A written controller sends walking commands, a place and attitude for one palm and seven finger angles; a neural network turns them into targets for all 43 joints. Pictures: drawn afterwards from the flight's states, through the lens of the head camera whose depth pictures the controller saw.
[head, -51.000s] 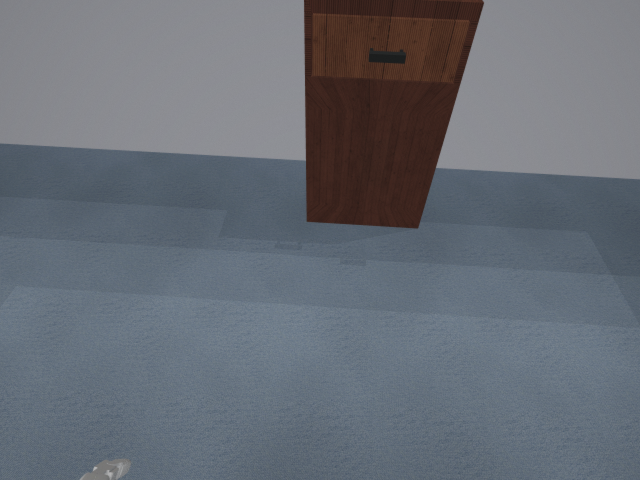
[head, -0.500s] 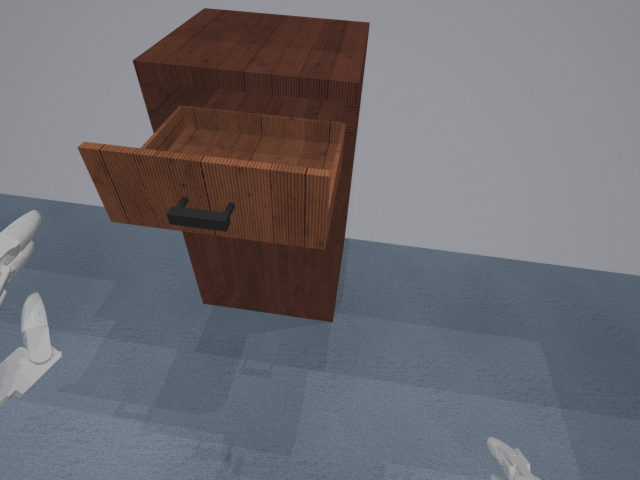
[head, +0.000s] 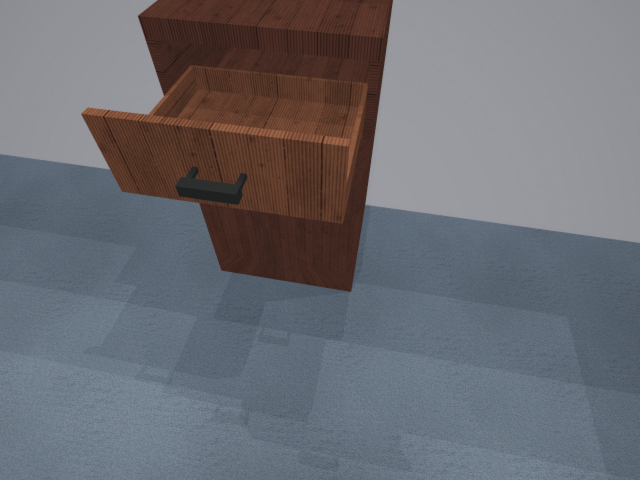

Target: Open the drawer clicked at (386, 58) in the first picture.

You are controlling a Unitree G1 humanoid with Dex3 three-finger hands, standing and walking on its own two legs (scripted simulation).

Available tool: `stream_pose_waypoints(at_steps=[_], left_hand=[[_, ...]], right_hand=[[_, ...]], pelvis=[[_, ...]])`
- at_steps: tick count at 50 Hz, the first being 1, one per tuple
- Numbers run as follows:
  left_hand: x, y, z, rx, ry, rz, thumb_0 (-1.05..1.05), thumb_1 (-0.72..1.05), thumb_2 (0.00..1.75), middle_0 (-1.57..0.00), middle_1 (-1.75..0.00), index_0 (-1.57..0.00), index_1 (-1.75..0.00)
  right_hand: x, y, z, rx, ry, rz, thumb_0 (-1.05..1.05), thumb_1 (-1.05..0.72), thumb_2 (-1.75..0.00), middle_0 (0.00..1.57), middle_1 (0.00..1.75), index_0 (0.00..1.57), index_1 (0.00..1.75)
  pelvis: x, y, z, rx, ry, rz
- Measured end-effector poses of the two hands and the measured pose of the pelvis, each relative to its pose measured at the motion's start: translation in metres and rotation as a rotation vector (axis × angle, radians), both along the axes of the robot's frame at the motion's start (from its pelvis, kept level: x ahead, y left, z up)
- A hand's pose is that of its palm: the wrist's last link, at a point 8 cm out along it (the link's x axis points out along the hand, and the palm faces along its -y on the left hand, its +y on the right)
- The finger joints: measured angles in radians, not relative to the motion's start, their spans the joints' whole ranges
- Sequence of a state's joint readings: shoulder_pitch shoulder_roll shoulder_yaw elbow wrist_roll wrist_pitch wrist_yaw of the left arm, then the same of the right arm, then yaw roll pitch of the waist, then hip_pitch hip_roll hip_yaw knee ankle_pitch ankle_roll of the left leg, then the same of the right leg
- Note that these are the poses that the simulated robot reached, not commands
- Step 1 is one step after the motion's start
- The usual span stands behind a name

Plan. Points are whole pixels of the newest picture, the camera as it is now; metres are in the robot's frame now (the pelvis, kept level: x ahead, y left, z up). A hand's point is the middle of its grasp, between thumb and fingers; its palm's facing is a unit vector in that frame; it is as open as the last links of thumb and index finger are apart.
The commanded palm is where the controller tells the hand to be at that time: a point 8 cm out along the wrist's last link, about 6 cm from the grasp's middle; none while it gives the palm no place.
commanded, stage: let the arm hang, fingers relaxed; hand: left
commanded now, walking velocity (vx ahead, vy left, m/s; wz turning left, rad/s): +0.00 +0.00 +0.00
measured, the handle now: (213, 182) +0.58 +0.20 +0.01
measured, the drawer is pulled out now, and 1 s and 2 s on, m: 0.28 0.28 0.28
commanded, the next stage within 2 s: look to check the result in 0.82 s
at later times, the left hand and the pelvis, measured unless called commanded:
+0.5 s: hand out of the picture +0.02 +0.21 -0.15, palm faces -0.01 -0.97 -0.22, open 7.3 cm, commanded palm none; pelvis +0.01 +0.02 +0.02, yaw -2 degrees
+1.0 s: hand out of the picture +0.00 +0.20 -0.15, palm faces -0.02 -0.98 -0.20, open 7.3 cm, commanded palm none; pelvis +0.00 +0.03 +0.02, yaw -2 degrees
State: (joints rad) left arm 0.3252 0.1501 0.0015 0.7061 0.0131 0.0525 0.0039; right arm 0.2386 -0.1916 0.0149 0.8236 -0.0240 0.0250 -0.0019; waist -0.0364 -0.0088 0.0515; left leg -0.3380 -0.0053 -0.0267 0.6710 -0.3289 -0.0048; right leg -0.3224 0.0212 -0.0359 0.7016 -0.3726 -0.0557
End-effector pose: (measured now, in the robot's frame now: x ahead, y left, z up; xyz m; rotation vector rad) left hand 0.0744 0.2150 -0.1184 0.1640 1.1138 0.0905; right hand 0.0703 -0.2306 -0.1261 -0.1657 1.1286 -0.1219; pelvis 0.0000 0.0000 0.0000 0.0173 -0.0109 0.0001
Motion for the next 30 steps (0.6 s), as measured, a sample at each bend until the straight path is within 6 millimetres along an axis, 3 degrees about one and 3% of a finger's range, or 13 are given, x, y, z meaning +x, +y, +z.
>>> stream_pose_waypoints(at_steps=[6, 12, 19, 30], left_hand=[[-0.042, 0.025, -0.006, 0.031, 0.16, 0.058, -0.03, 0.99, 0.9, -0.21, -0.3, -0.21, -0.3], [-0.064, 0.044, 0.001, 0.066, 0.259, 0.071, -0.01, 0.95, 0.9, -0.21, -0.3, -0.2, -0.3], [-0.063, 0.049, 0.005, 0.072, 0.264, 0.063, 0.0, 0.92, 0.9, -0.2, -0.3, -0.2, -0.3], [-0.052, 0.037, 0.001, 0.032, 0.235, 0.038, 0.0, 0.91, 0.9, -0.2, -0.3, -0.2, -0.3]], right_hand=[[-0.043, 0.004, 0.006, -0.022, 0.187, -0.026, 0.01, -0.9, -0.9, 0.2, 0.3, 0.2, 0.3], [-0.062, 0.011, 0.007, -0.017, 0.244, -0.062, 0.01, -0.9, -0.9, 0.2, 0.3, 0.2, 0.3], [-0.064, 0.025, 0.003, 0.01, 0.235, -0.079, 0.01, -0.9, -0.9, 0.2, 0.3, 0.2, 0.3], [-0.072, 0.037, 0.003, 0.026, 0.236, -0.098, 0.01, -0.91, -0.9, 0.2, 0.3, 0.2, 0.3]], pelvis=[[0.003, 0.001, 0.013, -0.02, -0.003, -0.005], [0.006, 0.01, 0.02, -0.024, -0.005, -0.016], [0.006, 0.018, 0.023, -0.021, -0.019, -0.028], [0.004, 0.025, 0.025, -0.017, -0.027, -0.038]])
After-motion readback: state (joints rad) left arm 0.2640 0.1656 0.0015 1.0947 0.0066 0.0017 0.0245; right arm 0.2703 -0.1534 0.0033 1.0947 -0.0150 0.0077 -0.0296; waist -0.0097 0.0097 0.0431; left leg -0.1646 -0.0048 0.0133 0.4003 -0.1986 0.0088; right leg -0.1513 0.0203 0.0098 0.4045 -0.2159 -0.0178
